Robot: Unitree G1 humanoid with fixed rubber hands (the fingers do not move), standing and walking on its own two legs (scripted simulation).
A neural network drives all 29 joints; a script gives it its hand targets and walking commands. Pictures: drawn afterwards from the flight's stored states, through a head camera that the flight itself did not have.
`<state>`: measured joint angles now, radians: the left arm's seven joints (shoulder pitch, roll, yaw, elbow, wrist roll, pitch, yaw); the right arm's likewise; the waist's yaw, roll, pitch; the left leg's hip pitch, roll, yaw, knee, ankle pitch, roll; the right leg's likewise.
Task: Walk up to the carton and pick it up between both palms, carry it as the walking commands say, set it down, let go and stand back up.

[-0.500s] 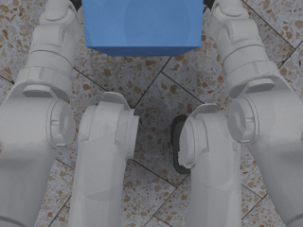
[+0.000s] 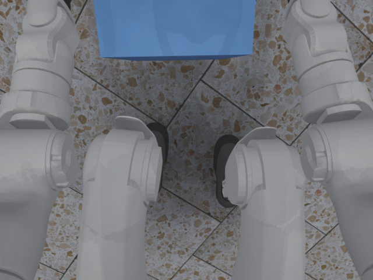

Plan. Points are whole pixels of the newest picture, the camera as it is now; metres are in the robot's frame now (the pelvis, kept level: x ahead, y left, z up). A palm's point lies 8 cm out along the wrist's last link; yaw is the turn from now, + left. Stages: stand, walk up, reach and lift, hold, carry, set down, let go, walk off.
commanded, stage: set down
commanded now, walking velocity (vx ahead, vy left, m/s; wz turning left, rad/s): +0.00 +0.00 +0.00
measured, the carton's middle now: out of the picture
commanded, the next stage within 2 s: let go in 1.42 s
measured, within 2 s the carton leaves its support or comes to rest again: neither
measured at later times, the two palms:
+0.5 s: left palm out of the picture +0.49 +0.25 -0.08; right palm out of the picture +0.54 -0.11 -0.08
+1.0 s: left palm out of the picture +0.49 +0.26 +0.06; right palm out of the picture +0.55 -0.12 +0.06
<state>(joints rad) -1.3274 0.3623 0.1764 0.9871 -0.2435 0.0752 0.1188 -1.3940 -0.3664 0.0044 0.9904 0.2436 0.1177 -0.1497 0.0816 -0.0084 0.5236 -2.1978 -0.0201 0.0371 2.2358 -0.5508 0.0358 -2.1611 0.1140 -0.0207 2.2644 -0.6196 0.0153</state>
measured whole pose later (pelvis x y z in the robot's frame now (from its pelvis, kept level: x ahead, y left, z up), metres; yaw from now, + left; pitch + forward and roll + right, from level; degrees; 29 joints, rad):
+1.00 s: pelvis -0.01 +0.00 +0.18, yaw +2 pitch +27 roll -2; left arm -1.19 0.38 0.21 0.43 -0.22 0.47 0.12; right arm -1.26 -0.38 -0.14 0.51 0.16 0.47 -0.11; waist 0.07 0.00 0.53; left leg -1.67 -0.07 -0.03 1.63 -0.43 0.02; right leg -1.62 0.08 -0.01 1.64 -0.50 0.00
